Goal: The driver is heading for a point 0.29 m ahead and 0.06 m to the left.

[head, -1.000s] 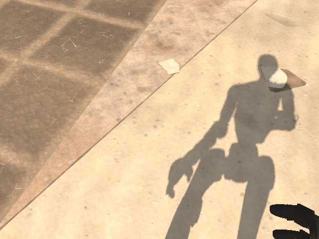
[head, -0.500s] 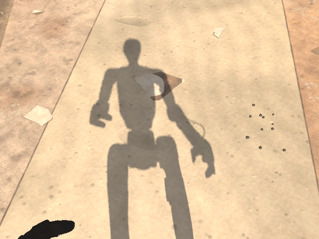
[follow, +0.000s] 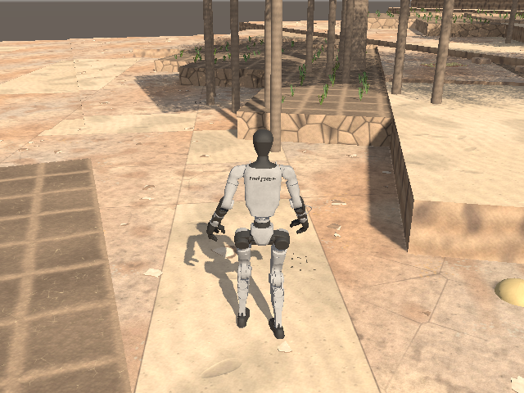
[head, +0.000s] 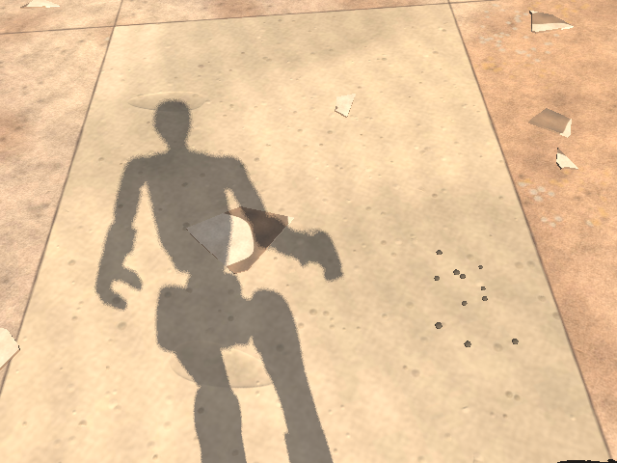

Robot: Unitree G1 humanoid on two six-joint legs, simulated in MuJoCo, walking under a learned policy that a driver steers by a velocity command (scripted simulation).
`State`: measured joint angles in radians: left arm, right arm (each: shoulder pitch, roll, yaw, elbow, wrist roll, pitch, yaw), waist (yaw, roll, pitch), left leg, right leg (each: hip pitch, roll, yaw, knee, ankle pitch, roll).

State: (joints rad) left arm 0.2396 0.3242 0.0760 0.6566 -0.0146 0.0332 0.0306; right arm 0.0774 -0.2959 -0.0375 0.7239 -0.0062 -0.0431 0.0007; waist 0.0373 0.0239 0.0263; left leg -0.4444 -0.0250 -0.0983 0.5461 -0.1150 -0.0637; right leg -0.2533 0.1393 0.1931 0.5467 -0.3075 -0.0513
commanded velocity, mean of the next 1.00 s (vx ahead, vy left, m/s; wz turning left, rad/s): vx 0.02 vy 0.00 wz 0.05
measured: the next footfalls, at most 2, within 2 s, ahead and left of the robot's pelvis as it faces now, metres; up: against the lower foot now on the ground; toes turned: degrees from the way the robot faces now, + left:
left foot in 0.02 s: +0.11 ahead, +0.11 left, +0.00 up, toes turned +3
right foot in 0.34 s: +0.05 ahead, -0.13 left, +0.00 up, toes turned +0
